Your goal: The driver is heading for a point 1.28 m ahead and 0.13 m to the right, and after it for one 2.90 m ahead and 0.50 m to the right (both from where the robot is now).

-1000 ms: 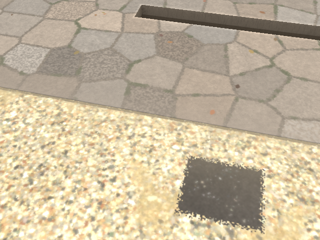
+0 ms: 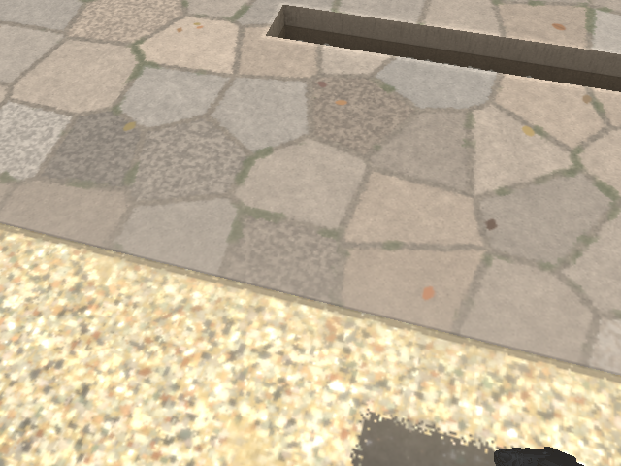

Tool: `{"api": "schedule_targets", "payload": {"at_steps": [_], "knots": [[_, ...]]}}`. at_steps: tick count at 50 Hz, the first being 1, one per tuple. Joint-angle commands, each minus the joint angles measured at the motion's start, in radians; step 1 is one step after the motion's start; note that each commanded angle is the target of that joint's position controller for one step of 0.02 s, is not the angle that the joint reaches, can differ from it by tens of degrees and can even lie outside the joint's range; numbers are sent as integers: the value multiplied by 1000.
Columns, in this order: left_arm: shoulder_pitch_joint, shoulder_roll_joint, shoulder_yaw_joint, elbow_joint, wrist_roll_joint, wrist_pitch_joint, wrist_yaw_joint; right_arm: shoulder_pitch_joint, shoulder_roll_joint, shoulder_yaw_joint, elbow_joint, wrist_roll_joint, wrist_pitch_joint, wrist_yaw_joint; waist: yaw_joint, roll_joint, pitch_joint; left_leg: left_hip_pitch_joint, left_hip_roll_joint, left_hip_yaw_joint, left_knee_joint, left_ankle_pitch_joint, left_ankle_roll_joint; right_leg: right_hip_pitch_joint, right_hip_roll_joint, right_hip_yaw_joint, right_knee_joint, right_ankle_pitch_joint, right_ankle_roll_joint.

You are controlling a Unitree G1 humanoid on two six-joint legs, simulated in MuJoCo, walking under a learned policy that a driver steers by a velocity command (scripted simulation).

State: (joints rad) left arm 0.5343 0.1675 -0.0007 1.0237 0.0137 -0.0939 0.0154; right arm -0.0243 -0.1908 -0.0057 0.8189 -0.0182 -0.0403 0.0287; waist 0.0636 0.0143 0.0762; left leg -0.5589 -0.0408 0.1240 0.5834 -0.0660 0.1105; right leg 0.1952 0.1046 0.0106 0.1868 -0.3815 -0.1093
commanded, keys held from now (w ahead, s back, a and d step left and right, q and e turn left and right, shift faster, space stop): w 1.00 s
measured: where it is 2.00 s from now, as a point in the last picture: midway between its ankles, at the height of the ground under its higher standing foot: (358, 221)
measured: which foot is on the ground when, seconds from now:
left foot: up 0.00-0.02, down 0.04-0.60, up 0.62-1.00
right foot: down 0.00-0.04, up 0.06-0.58, down 0.60-1.00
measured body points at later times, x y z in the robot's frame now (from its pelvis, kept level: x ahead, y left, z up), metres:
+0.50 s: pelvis +0.27 -0.01 +0.01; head +0.30 -0.01 +0.46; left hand +0.47 +0.20 -0.10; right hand +0.17 -0.24 -0.13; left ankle +0.15 +0.05 -0.72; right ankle +0.44 -0.14 -0.69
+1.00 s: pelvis +0.54 -0.05 +0.02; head +0.56 -0.05 +0.47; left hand +0.45 +0.18 -0.12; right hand +0.70 -0.27 -0.11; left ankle +0.70 +0.09 -0.67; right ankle +0.46 -0.12 -0.72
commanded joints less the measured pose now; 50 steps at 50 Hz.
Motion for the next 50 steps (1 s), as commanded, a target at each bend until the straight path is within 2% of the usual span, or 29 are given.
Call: {"api": "schedule_targets", "payload": {"at_steps": [1,2,3,4,5,6,7,8,9,11,13,17,22,25,27,28,29,30,31,32,33,34,35,36,37,40,43,46,50], "knots": [[-44,192,38,-34,5,-1,13,334,-151,-53,67,2,-19,-28,-210,-104,-150,418,-43,-22,-89,-20,63,-120,-274,37,452,1262,12],[-65,177,33,-53,0,-2,5,478,-195,-71,101,-17,-23,-42,-269,-54,-234,644,90,-159,-110,-116,109,-291,-237,20,703,975,3],[42,59,12,-70,-13,0,-6,532,-283,-93,107,-42,-23,-42,-192,163,-333,899,392,-604,-109,-142,247,-625,-68,-38,1113,93,30],[39,139,34,-55,-3,5,-7,474,-223,-86,108,-1,-16,-26,-176,77,-325,861,431,-857,-281,-305,306,-794,-16,48,1255,-107,12],[-65,164,41,-92,5,2,-9,345,-180,-75,87,15,-17,-21,-125,26,-134,687,394,-699,-353,-395,265,-855,-92,64,1203,9,-1],[-126,164,43,-105,8,-1,-16,285,-125,-63,79,13,-25,-16,-106,-13,-53,550,357,-605,-400,-334,234,-826,-120,54,1149,65,-2],[-138,144,44,-103,11,6,-19,279,-93,-53,92,6,-36,-15,-70,-41,-5,450,317,-517,-423,-226,199,-779,-149,55,1096,83,3],[-121,119,39,-101,21,20,-25,291,-70,-44,111,6,-45,-19,-38,-33,-1,378,278,-444,-440,-159,168,-717,-169,55,1047,93,16],[-106,89,34,-92,24,32,-32,310,-67,-40,127,6,-55,-21,-24,-18,-5,345,257,-392,-452,-105,153,-682,-178,46,1012,99,28],[-137,78,33,-104,26,44,-40,361,-92,-44,157,10,-71,-22,-17,0,2,328,232,-320,-469,-10,146,-701,-193,19,957,132,46],[-236,91,35,-138,25,51,-44,399,-116,-46,174,11,-74,-20,-30,13,24,341,214,-273,-494,25,133,-774,-216,-7,877,212,63],[-420,92,30,-192,12,52,-46,480,-111,-38,196,14,-69,-20,-82,26,33,418,180,-208,-484,166,85,-836,-215,-51,661,361,85],[-575,87,22,-234,7,49,-45,576,-115,-31,227,4,-64,-31,-136,51,31,578,202,-192,-437,278,76,-844,-172,-82,480,399,77],[-622,100,26,-258,7,40,-44,590,-129,-33,242,-7,-58,-42,-135,57,40,678,248,-201,-384,369,92,-841,-153,-81,416,315,50],[-561,112,34,-245,8,30,-39,555,-142,-37,242,-8,-57,-48,-89,65,16,687,257,-180,-297,559,75,-721,-116,-94,361,232,16],[-463,127,44,-213,9,24,-32,539,-152,-39,243,-7,-55,-49,-47,69,-32,677,249,-168,-192,681,61,-594,-82,-104,330,208,-5],[-292,149,58,-153,16,15,-22,519,-153,-38,241,-2,-52,-46,27,43,-117,621,214,-133,-11,686,42,-387,-61,-113,267,248,-32],[-109,215,80,-108,40,5,-10,506,-132,-30,214,8,-56,-44,92,-6,-232,420,176,-108,245,421,24,-112,-215,48,266,190,-82],[-14,320,110,-94,55,9,-9,619,-23,-9,193,49,-56,-33,61,-240,-384,46,-4,-32,657,-243,-31,191,-527,539,202,119,-236],[-71,261,102,-93,13,23,-20,573,-128,-38,208,20,-55,-37,52,-117,-353,-59,-6,-166,758,-422,-14,121,-512,658,103,94,-235],[-188,217,88,-106,-1,23,-24,480,-131,-45,172,13,-56,-34,1,-90,-183,-101,50,-178,742,-329,-8,-31,-471,484,80,107,-201],[-250,160,76,-112,1,15,-29,426,-115,-43,159,10,-60,-30,-21,-47,-109,-74,82,-176,688,-262,-10,-158,-430,381,41,201,-173],[-267,128,66,-103,2,8,-28,409,-100,-45,158,2,-52,-27,-51,-45,-65,-32,108,-173,634,-235,-14,-246,-384,296,18,268,-137],[-266,94,55,-86,0,2,-24,426,-78,-42,160,-13,-37,-20,-82,-62,-51,19,122,-169,591,-220,-25,-312,-345,228,-3,313,-109],[-244,87,52,-71,1,-5,-22,437,-58,-40,166,-18,-24,-13,-92,-69,-53,48,121,-160,571,-211,-34,-336,-331,194,-14,356,-102],[-174,125,57,-34,-5,-20,-20,376,-51,-42,141,-21,-5,-1,-105,-67,-29,-4,133,-129,510,-151,-55,-350,-308,128,-48,428,-106],[-117,127,53,-15,-4,-17,-20,228,-64,-42,91,-16,1,2,-78,-68,12,-94,151,-104,386,-41,-76,-328,-288,91,-78,450,-99],[-67,125,47,-1,-4,-16,-18,106,-54,-32,52,-6,-2,3,-48,-71,25,-87,137,-77,219,45,-84,-298,-272,56,-78,508,-83],[9,132,45,27,2,-13,-10,-8,-55,-25,17,-2,-6,0,-11,-81,35,-82,108,-52,82,68,-69,-186,-294,43,-56,567,-85]]}}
